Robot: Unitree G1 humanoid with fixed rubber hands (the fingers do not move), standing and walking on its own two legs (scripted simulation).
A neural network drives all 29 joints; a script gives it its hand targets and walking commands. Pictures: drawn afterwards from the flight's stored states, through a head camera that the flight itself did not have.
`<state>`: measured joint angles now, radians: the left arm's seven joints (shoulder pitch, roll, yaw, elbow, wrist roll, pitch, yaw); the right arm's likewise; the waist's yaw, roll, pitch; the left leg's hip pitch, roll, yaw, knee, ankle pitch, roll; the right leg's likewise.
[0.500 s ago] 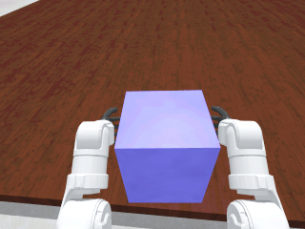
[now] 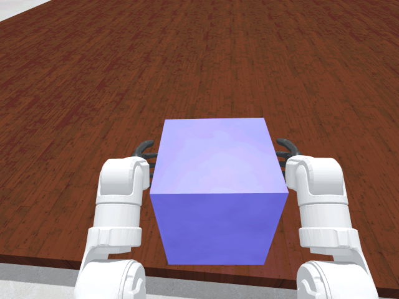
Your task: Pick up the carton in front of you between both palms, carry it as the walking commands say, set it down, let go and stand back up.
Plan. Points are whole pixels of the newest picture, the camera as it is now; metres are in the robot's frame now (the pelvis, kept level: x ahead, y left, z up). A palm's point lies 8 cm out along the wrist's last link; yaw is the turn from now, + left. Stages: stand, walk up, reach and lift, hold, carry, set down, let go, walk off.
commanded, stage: carry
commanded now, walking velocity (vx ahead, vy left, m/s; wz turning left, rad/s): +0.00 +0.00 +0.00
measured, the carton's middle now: (214, 192) +0.35 +0.00 +0.05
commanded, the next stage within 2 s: none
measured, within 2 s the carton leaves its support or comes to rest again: neither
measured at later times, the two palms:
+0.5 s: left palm (152, 117) +0.45 +0.13 +0.18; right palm (291, 109) +0.47 -0.16 +0.18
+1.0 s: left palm (166, 66) +0.75 +0.14 +0.16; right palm (265, 65) +0.73 -0.16 +0.17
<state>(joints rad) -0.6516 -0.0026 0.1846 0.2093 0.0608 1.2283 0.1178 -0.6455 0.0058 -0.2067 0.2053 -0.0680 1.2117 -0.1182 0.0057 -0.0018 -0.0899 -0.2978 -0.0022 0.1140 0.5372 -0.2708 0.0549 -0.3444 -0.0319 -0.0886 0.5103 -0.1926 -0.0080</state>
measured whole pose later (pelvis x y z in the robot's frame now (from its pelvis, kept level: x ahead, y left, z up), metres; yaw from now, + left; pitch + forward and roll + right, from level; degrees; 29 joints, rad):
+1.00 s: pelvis +0.36 +0.01 +0.01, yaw +1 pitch +4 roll -2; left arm -0.80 -0.02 0.27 -0.06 0.08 1.34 0.13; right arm -0.77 0.02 -0.27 -0.05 -0.04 1.29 -0.14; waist -0.09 -0.03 0.04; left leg -0.10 0.03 0.09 0.40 -0.37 0.03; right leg -1.14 -0.09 -0.10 1.71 -0.50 -0.07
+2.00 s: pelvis +1.03 -0.02 +0.13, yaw -3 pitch +5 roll -2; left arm -0.51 -0.08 0.23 0.02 0.10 1.21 0.11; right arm -0.51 0.11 -0.25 0.03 -0.12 1.18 -0.12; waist 0.00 0.00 0.00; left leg -0.15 0.01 0.17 0.25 -0.19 0.07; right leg -0.63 -0.10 -0.08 0.79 -0.20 0.03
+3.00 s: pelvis +1.71 -0.03 +0.13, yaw -3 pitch +4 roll -1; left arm -0.09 -0.13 0.07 -0.30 0.13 1.17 0.08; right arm -0.09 0.13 -0.09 -0.29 -0.10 1.14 -0.09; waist -0.02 -0.01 -0.10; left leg -0.17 0.04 0.21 0.26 -0.17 0.05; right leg -0.61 -0.13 -0.09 0.81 -0.16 0.03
